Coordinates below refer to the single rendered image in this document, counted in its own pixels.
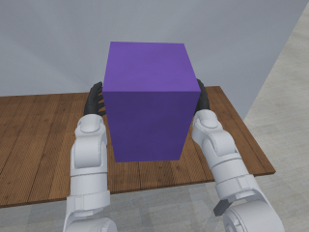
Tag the robot right upper arm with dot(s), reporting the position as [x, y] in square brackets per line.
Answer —
[252, 216]

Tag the table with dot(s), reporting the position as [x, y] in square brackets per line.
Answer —
[37, 133]

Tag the left robot hand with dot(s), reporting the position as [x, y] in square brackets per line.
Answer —
[92, 106]

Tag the robot right forearm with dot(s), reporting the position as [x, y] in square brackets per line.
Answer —
[233, 182]

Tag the robot left upper arm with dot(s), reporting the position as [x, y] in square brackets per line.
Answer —
[99, 224]

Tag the carton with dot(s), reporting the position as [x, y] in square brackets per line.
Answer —
[150, 93]

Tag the right robot hand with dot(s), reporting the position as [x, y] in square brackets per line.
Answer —
[203, 102]

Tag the robot left forearm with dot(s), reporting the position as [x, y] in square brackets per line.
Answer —
[88, 168]

